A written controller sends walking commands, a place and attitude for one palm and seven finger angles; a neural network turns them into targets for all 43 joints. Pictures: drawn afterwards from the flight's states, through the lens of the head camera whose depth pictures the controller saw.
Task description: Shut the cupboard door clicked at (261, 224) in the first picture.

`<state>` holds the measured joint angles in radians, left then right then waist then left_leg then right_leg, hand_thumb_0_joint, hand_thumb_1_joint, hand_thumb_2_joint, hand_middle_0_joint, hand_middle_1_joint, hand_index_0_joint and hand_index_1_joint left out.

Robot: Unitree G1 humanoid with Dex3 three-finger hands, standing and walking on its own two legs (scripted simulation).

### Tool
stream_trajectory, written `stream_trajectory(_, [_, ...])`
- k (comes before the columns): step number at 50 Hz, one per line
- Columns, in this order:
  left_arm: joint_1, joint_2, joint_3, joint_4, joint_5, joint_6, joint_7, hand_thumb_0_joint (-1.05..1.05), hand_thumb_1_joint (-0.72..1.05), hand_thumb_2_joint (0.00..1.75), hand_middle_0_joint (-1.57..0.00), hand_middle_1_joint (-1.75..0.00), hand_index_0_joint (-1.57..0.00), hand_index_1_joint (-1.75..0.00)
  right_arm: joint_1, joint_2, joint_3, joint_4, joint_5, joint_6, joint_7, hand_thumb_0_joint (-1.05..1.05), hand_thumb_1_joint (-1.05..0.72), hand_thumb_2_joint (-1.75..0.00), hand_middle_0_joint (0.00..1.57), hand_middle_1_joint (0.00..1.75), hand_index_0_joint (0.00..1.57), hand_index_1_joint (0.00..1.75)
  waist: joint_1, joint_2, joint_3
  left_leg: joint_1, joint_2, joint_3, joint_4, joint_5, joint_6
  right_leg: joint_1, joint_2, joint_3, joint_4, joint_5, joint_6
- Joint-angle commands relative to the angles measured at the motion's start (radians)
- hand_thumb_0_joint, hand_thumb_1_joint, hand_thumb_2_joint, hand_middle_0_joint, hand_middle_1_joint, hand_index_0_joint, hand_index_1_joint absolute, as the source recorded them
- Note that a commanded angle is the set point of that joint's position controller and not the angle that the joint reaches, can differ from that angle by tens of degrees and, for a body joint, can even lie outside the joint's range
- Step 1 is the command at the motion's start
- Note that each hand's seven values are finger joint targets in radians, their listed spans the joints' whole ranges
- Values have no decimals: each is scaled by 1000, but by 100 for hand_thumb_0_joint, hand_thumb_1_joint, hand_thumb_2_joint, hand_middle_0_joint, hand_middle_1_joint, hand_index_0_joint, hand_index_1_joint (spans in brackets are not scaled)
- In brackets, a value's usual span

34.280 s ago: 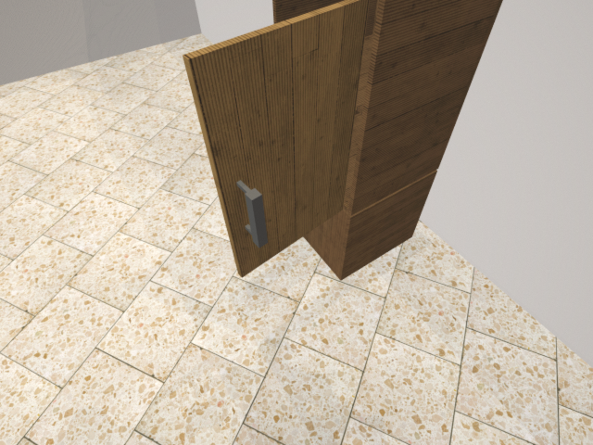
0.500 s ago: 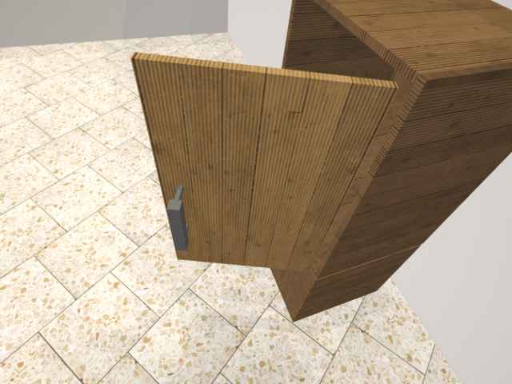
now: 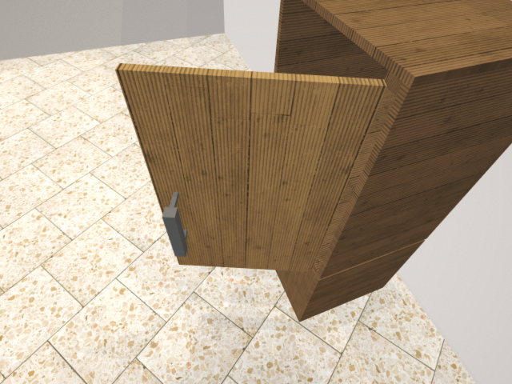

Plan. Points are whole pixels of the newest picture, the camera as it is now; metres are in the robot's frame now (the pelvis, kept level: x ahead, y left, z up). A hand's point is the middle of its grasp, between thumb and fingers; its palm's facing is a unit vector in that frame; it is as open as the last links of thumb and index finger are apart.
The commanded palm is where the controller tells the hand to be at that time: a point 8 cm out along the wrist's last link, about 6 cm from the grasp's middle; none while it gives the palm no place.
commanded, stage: come to a stop and stand still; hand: left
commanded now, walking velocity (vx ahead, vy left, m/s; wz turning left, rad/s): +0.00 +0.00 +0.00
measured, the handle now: (178, 225) +0.43 +0.19 -0.10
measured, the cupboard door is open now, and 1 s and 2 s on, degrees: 66 66 66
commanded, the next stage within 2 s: look again from close up in 1.24 s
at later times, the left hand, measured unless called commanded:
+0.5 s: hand out of the picture +0.00 +0.18 -0.18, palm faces -0.02 -0.98 -0.20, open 7.4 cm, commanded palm none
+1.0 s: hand out of the picture -0.05 +0.20 -0.18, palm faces -0.02 -0.99 -0.16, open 7.4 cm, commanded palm none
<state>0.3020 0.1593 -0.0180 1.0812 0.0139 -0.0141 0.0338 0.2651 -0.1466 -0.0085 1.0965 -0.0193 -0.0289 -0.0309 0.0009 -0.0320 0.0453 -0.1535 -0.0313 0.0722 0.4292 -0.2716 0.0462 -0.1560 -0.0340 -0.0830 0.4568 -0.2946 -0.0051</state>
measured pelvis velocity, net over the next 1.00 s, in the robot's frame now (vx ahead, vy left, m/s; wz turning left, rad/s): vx -0.04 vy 0.04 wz -0.04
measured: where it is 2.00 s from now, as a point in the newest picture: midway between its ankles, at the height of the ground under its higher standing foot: outside the picture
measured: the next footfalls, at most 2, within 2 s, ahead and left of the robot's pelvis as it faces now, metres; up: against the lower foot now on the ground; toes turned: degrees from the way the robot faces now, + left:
none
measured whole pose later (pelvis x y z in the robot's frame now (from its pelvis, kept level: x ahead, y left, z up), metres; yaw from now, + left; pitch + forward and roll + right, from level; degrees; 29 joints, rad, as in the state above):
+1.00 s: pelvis -0.04 +0.04 +0.00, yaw -2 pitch -2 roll +0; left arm 0.33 0.14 -0.01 1.08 0.02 0.00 0.05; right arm 0.27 -0.12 -0.02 1.14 -0.01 -0.01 -0.02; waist 0.00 -0.02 0.05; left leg -0.19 -0.06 0.13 0.43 -0.22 0.10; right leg -0.21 -0.06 -0.03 0.45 -0.22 0.04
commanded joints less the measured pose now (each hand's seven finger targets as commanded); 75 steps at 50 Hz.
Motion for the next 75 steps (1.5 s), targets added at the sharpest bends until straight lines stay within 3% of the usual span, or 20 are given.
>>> stream_trajectory(1, [82, 112, 29, -67, -1, -27, 21, 0, 90, 90, -20, -30, -20, -30, 15, -120, -34, -85, 4, -15, -5, 0, -90, -90, 20, 30, 20, 30, 8, 12, -92, 11, 124, -133, 47, 340, 4, -3, -89, 128, -28, 301, -61])
stream_trajectory(3, [62, 112, 33, -71, 0, -25, 20, 0, 90, 90, -20, -30, -20, -30, 7, -119, -35, -86, 6, -3, -2, 0, -90, -90, 20, 30, 20, 30, -7, -2, -21, -42, 112, -126, 29, 202, -5, -47, -102, 141, -38, 256, -59])
stream_trajectory(4, [54, 116, 35, -76, 1, -23, 20, 0, 90, 90, -20, -30, -20, -30, 7, -121, -36, -84, 5, 0, -1, 0, -90, -90, 20, 30, 20, 30, -9, 13, 0, -54, 113, -125, 21, 194, -6, -61, -98, 137, -33, 243, -56])
stream_trajectory(6, [64, 114, 31, -82, 2, -23, 20, 0, 90, 90, -20, -30, -20, -30, 8, -115, -29, -80, 2, 1, 2, 0, -90, -90, 20, 30, 20, 30, 1, 16, -15, -46, 119, -115, 22, 237, -4, -42, -92, 139, -23, 285, -53])
stream_trajectory(8, [57, 125, 36, -80, 1, -22, 21, 0, 90, 90, -20, -30, -20, -30, -3, -123, -33, -77, 5, 1, 2, 0, -90, -90, 20, 30, 20, 30, -5, 17, -21, -34, 118, -112, 22, 244, -7, -43, -94, 136, -11, 315, -48])
stream_trajectory(17, [38, 126, 28, -96, 3, -11, 20, 0, 90, 90, -20, -30, -20, -30, -36, -122, -23, -64, 7, 10, 12, 0, -90, -90, 20, 30, 20, 30, 1, -2, 24, -47, 118, -104, -35, 116, -5, -83, -87, 150, -64, 160, -29])
stream_trajectory(24, [37, 124, 24, -89, 2, -10, 18, 0, 90, 90, -20, -30, -20, -30, -38, -123, -19, -45, 8, 12, 15, 0, -90, -90, 20, 30, 20, 30, -1, 24, 30, -49, 122, -106, -69, 67, -6, -97, -84, 151, -85, 116, -23])
stream_trajectory(31, [61, 108, 20, -71, 4, -4, 17, 0, 90, 90, -20, -30, -20, -30, -15, -115, -17, -24, 12, 12, 15, 0, -90, -90, 20, 30, 20, 30, 2, 34, 42, -65, 130, -116, -106, 7, -2, -96, -79, 133, -94, 84, -16])
stream_trajectory(39, [85, 83, 20, -45, 3, -3, 19, 0, 90, 90, -20, -30, -20, -30, 21, -106, -19, 0, 14, 6, 11, 0, -90, -90, 20, 30, 20, 30, -1, 39, 17, -55, 143, -127, -125, 28, 3, -81, -78, 117, -68, 122, -12])
stream_trajectory(49, [102, 57, 23, -25, 7, 5, 20, 0, 90, 90, -20, -30, -20, -30, 45, -96, -27, 13, 15, 8, 8, 0, -90, -90, 20, 30, 20, 30, 2, 40, 64, -89, 161, -167, -195, -69, 5, -92, -71, 92, -52, 93, -2])
stream_trajectory(75, [105, 40, 29, -1, 3, 2, 24, 0, 90, 90, -20, -30, -20, -30, 77, -74, -23, 38, 16, 1, -1, 0, -90, -90, 20, 30, 20, 30, -5, 39, 34, 15, 154, -132, -168, 140, -12, -83, -83, 109, -59, 163, 1])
